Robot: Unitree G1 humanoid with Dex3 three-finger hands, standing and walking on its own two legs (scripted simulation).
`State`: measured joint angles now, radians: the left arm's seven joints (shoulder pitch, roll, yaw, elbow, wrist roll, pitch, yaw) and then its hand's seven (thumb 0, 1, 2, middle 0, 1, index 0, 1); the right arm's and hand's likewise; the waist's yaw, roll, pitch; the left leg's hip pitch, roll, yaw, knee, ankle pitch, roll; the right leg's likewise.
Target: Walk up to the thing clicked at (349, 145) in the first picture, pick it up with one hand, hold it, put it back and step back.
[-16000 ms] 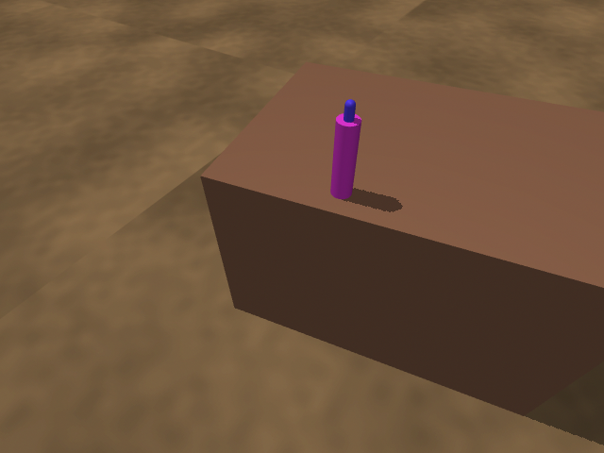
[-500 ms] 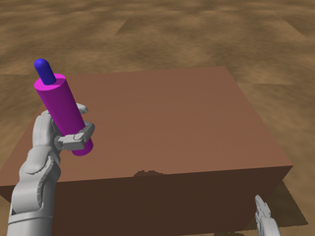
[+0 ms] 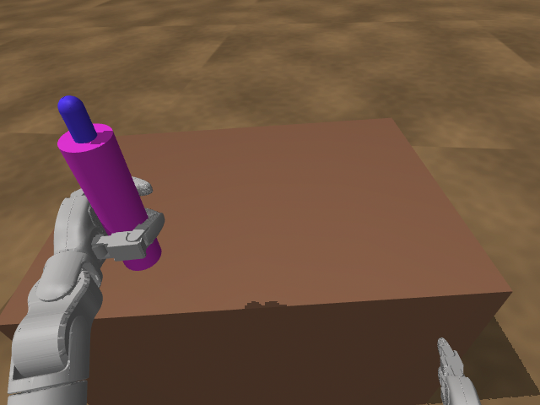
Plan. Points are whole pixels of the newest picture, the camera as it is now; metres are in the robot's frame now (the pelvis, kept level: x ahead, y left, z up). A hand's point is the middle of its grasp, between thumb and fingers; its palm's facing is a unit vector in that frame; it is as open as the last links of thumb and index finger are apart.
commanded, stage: hold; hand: left
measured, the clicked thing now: (112, 193) +0.32 +0.18 +0.24
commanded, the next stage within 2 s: crouch in 1.94 s
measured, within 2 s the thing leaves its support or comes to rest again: neither
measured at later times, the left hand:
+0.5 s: hand (137, 232) +0.31 +0.17 +0.18, palm faces +0.15 -0.99 -0.02, open 7.1 cm
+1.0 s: hand (139, 222) +0.33 +0.16 +0.18, palm faces +0.14 -0.99 -0.02, open 7.1 cm
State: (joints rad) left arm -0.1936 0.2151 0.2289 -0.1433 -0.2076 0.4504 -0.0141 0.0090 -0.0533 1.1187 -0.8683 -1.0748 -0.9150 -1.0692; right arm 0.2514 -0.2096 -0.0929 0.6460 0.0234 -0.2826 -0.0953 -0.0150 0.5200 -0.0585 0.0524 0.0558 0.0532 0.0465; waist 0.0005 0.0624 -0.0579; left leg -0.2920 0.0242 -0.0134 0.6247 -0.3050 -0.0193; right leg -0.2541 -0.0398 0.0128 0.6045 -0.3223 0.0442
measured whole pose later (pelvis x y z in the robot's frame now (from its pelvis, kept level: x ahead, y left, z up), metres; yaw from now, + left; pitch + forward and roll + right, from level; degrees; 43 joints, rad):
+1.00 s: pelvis +0.01 -0.01 +0.00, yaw +0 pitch -1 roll +0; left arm -0.16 0.21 0.25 -0.17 -0.21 0.46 -0.01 0.01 -0.05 1.11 -0.87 -1.08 -0.91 -1.07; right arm 0.24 -0.21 -0.10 0.67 0.02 -0.29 -0.10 -0.01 0.52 -0.06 0.05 0.06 0.05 0.05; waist -0.01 0.06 -0.05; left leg -0.27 0.03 -0.02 0.60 -0.30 -0.03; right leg -0.24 -0.03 0.01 0.59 -0.32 0.03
